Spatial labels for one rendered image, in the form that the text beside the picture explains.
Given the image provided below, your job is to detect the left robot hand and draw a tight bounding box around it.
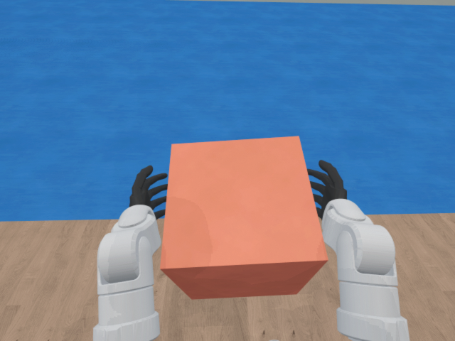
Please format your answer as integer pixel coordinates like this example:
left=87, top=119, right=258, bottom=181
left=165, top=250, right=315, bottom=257
left=129, top=166, right=168, bottom=220

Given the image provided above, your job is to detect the right robot forearm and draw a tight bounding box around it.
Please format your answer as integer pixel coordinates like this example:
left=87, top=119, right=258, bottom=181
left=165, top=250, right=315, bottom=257
left=322, top=199, right=410, bottom=341

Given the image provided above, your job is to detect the carton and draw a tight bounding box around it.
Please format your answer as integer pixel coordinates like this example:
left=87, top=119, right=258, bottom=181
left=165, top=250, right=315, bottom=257
left=160, top=136, right=328, bottom=300

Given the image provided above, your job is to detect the left robot forearm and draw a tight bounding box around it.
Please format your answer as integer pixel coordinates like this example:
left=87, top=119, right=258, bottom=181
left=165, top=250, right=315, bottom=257
left=93, top=205, right=161, bottom=341

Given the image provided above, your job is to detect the right robot hand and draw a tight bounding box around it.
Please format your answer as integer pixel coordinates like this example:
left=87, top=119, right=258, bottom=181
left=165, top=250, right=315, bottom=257
left=307, top=160, right=347, bottom=220

